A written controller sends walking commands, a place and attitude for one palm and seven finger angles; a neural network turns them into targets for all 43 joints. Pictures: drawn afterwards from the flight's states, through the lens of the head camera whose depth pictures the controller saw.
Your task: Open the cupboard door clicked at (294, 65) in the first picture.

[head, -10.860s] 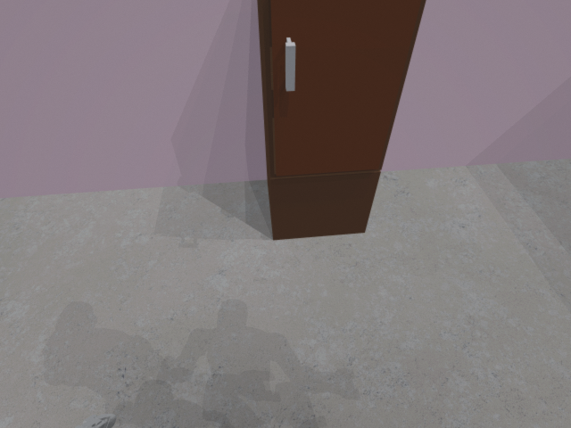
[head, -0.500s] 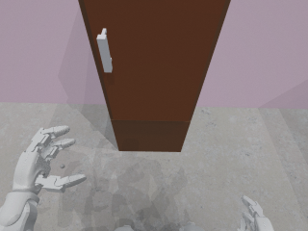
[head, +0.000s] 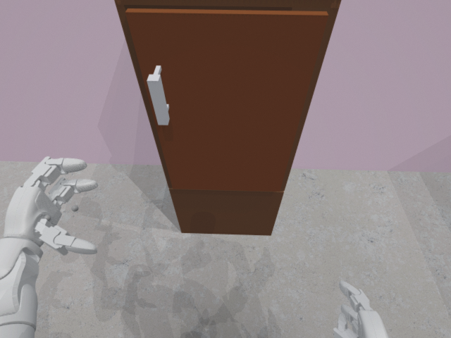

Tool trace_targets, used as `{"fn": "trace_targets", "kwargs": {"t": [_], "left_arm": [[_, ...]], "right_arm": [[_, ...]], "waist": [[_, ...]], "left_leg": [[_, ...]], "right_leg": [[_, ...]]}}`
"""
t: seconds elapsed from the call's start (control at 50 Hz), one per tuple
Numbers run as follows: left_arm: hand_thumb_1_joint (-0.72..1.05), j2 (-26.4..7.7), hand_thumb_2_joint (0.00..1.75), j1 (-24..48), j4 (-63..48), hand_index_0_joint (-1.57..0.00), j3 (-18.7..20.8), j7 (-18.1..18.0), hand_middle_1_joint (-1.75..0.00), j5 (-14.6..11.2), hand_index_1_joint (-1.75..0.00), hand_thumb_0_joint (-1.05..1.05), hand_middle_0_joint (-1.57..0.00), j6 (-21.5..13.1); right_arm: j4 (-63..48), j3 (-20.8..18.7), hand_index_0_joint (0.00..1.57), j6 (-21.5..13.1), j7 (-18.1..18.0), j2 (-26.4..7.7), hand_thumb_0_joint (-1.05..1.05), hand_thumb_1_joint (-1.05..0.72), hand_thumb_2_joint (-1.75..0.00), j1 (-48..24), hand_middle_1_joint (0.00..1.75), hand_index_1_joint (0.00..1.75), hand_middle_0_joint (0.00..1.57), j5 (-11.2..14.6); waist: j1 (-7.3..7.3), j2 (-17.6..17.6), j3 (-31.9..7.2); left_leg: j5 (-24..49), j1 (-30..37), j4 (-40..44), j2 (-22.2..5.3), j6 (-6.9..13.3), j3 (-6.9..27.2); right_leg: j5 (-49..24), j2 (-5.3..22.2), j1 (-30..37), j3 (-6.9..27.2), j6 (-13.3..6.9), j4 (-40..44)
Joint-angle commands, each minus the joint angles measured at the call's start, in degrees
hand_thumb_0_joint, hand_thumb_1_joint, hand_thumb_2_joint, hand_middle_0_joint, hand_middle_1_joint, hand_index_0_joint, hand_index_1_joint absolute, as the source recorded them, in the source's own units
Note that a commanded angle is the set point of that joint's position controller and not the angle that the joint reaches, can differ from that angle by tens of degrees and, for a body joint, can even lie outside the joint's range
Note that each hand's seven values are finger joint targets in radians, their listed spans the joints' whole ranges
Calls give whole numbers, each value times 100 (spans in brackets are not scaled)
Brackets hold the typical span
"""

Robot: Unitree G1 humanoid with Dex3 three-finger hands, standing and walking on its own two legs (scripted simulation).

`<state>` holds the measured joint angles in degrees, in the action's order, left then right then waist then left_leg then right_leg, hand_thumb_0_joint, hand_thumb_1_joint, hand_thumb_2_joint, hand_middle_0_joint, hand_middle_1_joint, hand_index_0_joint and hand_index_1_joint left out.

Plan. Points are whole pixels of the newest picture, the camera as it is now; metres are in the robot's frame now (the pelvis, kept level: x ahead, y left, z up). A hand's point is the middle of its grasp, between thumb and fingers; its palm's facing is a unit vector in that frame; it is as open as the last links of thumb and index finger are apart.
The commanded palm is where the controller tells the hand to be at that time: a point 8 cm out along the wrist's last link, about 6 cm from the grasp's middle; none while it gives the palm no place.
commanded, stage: raise the hand with hooked fingers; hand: left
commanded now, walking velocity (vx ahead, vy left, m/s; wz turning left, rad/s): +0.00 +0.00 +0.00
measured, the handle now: (160, 95) +0.60 +0.20 +0.09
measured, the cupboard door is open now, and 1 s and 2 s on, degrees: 0 0 0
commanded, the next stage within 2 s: move the hooked fingers beside the handle in 0.58 s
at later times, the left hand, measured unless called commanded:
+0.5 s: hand (75, 201) +0.29 +0.27 +0.10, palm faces +0.09 -1.00 -0.02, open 14.0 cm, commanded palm +0.26 +0.31 +0.11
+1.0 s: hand (89, 178) +0.34 +0.26 +0.10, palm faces +0.05 -1.00 -0.01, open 14.0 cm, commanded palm +0.31 +0.31 +0.10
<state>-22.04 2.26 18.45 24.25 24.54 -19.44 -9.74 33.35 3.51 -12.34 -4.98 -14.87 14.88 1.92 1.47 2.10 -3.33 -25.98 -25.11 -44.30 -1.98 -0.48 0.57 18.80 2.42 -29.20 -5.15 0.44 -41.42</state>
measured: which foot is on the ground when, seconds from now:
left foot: down 0.00-1.00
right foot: down 0.00-1.00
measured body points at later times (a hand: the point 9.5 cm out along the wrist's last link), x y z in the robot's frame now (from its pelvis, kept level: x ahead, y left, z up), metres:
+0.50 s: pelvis -0.01 +0.00 +0.01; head +0.02 -0.01 +0.46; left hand +0.28 +0.32 +0.11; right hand +0.14 -0.25 -0.08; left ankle -0.04 +0.12 -0.71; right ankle +0.02 -0.13 -0.71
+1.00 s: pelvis -0.02 +0.00 +0.00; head +0.02 +0.00 +0.45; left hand +0.33 +0.32 +0.11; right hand +0.13 -0.25 -0.09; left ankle -0.04 +0.12 -0.71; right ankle +0.02 -0.13 -0.71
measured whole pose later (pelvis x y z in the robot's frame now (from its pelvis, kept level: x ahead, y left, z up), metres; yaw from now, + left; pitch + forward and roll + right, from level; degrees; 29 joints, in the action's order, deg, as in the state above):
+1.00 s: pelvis -0.02 +0.00 +0.00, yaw +0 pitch +7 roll -1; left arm -25.5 21.2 37.3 24.3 25.3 -15.7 -10.9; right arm 34.3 3.4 -10.6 -6.1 -16.0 15.7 2.0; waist -0.1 0.8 -1.9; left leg -23.6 -26.2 -43.1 -1.7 -0.5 -0.1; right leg 16.3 2.5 -30.6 -4.4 0.2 -40.3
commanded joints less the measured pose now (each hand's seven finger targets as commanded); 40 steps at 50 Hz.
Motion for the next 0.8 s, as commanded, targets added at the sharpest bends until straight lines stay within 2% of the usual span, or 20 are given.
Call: {"fn": "trace_targets", "kwargs": {"t": [0.0, 0.02, 0.06, 0.12, 0.14, 0.24, 0.3, 0.34, 0.38, 0.44, 0.48, 0.52, 0.58, 0.62, 0.66, 0.68, 0.72, 0.74, 0.76, 0.78], "left_arm": [[-50, -1570, 30, 1453, -912, -30, 677, 112, -120, -137, -120, 0, -30, -292], [-50, -1631, 30, 1586, -868, -30, 700, 152, -120, -154, -120, 0, -30, -264], [-50, -1743, 30, 1745, -885, -30, 775, 178, -120, -134, -120, 0, -30, -274], [-50, -1513, 30, 1408, -596, -30, 643, 237, -120, -166, -120, 0, -30, -216], [-50, -1518, 30, 1374, -565, -30, 654, 251, -120, -162, -120, 0, -30, -202], [-50, -1719, 30, 1565, -785, -30, 815, 130, -120, -122, -120, 0, -30, -260], [-50, -1624, 30, 1560, -767, -30, 786, 37, -120, -96, -120, 0, -30, -337], [-50, -1762, 30, 1770, -947, -30, 815, 22, -120, -69, -120, 0, -30, -402], [-50, -1613, 30, 1753, -940, -30, 672, 19, -120, -27, -120, 0, -30, -437], [-50, -1706, 30, 1740, -897, -30, 762, 50, -120, -54, -120, 0, -30, -436], [-50, -1555, 30, 1687, -656, -30, 660, 106, -120, -87, -120, 0, -30, -368], [-50, -1584, 30, 1783, -609, -30, 649, 151, -120, -103, -120, 0, -30, -334], [-50, -1590, 30, 1804, -741, -30, 638, 165, -120, -76, -120, 0, -30, -346], [-50, -1577, 30, 1819, -734, -30, 629, 171, -120, -122, -120, 0, -30, -355], [-50, -1583, 30, 1768, -638, -30, 645, 173, -120, -100, -120, 0, -30, -335], [-50, -1640, 30, 2109, -522, -30, 647, 151, -120, -84, -120, 0, -30, -339], [-50, -1615, 30, 2725, -476, -30, 477, 147, -120, -40, -120, 0, -30, -371], [-50, -1731, 30, 2865, -428, -30, 537, 127, -120, 5, -120, 0, -30, -391], [-50, -1551, 30, 3023, -391, -30, 313, 126, -120, 55, -120, 0, -30, -412], [-50, -1544, 30, 3078, -237, -30, 295, 116, -120, 77, -120, 0, -30, -411]], "right_arm": [[-788, -368, 20, -260, -95, -848, 0, -90, -90, -150, 30, 30, 20, 38], [-803, -357, 20, -246, -94, -868, 0, -90, -90, -158, 30, 30, 20, 28], [-789, -375, 20, -232, -108, -862, 0, -90, -90, -136, 30, 30, 20, 37], [-841, -380, 20, -221, -65, -873, 0, -90, -90, -115, 30, 30, 20, 36], [-851, -395, 20, -205, -54, -884, 0, -90, -90, -115, 30, 30, 20, 44], [-908, -403, 20, -162, -28, -883, 0, -90, -90, -135, 30, 30, 20, 26], [-916, -410, 20, -155, -49, -864, 0, -90, -90, -134, 30, 30, 20, 33], [-929, -390, 20, -161, -58, -861, 0, -90, -90, -161, 30, 30, 20, 15], [-897, -384, 20, -180, -81, -835, 0, -90, -90, -162, 30, 30, 20, 32], [-870, -381, 20, -203, -105, -854, 0, -90, -90, -136, 30, 30, 20, 9], [-838, -370, 20, -197, -120, -854, 0, -90, -90, -143, 30, 30, 20, 30], [-835, -352, 20, -202, -124, -869, 0, -90, -90, -173, 30, 30, 20, 26], [-867, -356, 20, -223, -121, -845, 0, -90, -90, -188, 30, 30, 20, 24], [-867, -340, 20, -227, -115, -854, 0, -90, -90, -182, 30, 30, 20, 16], [-860, -343, 20, -226, -123, -852, 0, -90, -90, -182, 30, 30, 20, 24], [-806, -335, 20, -216, -145, -871, 0, -90, -90, -177, 30, 30, 20, 30], [-761, -321, 20, -212, -173, -879, 0, -90, -90, -173, 30, 30, 20, 26], [-741, -333, 20, -214, -188, -876, 0, -90, -90, -150, 30, 30, 20, 36], [-731, -319, 20, -227, -197, -856, 0, -90, -90, -145, 30, 30, 20, 39], [-708, -326, 20, -229, -205, -868, 0, -90, -90, -97, 30, 30, 20, 36]], "waist": [[-77, 170, -1370], [-77, 51, -1306], [-65, 185, -1483], [-3, -36, -1276], [0, 10, -1282], [17, 94, -1276], [-10, 18, -1217], [-2, 233, -1293], [-33, 388, -1241], [-47, 140, -1289], [-85, 74, -1108], [-67, 131, -1013], [-45, 212, -1201], [-41, 66, -1192], [-53, 97, -1151], [-136, 3, -993], [-225, 110, -919], [-197, 284, -1044], [-240, 396, -1069], [-247, 326, -1131]], "left_leg": [[2258, 95, 727, 235, 79, -52], [2292, 98, 731, 229, 89, -35], [2400, 210, 786, 227, 94, -59], [2421, 151, 828, 222, 95, -63], [2373, 127, 842, 235, 97, -97], [2176, 127, 916, 238, 96, -105], [1991, 114, 968, 241, 92, -103], [1950, 153, 968, 247, 100, -104], [1908, 240, 996, 241, 91, -104], [1983, 254, 988, 224, 105, -75], [1818, 147, 985, 235, 97, -103], [1736, 125, 988, 229, 93, -82], [1830, 209, 996, 236, 85, -69], [1785, 144, 967, 243, 85, -63], [1728, 132, 965, 239, 89, -74], [1682, 62, 978, 232, 79, -47], [1496, 74, 960, 242, 80, -23], [1470, 119, 968, 237, 72, -20], [1478, 202, 978, 247, 68, -9], [1473, 217, 965, 246, 67, 4]], "right_leg": [[-1854, -215, 1453, 218, -156, 400], [-1906, -231, 1514, 224, -170, 402], [-2030, -211, 1629, 247, -161, 432], [-2062, -215, 1613, 221, -176, 443], [-2046, -201, 1594, 234, -165, 457], [-1799, -212, 1572, 263, -178, 506], [-1572, -217, 1502, 251, -162, 552], [-1523, -213, 1565, 306, -178, 554], [-1451, -225, 1477, 276, -186, 577], [-1576, -238, 1548, 271, -174, 570], [-1453, -227, 1446, 280, -155, 618], [-1331, -234, 1401, 286, -183, 619], [-1414, -222, 1444, 264, -179, 595], [-1365, -232, 1510, 291, -185, 592], [-1316, -230, 1402, 283, -174, 598], [-1278, -233, 1306, 260, -165, 606], [-1039, -239, 1145, 291, -177, 617], [-978, -230, 1144, 305, -182, 619], [-981, -227, 1088, 280, -193, 602], [-971, -226, 1053, 269, -192, 593]]}}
